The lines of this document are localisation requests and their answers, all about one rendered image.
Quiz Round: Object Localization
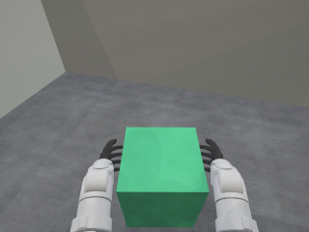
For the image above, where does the robot left forearm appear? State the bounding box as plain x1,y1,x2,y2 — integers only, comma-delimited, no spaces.
70,159,114,232

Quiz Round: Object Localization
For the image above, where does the right robot hand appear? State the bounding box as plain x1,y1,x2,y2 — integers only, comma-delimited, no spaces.
199,138,223,173

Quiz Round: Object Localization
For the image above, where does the left robot hand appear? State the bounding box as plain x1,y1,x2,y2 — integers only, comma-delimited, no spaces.
99,138,124,172

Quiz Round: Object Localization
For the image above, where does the robot right forearm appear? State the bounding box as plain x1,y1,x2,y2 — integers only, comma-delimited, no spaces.
211,159,259,232

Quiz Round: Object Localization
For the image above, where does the carton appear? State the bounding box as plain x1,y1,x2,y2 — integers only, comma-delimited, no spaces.
116,127,210,228

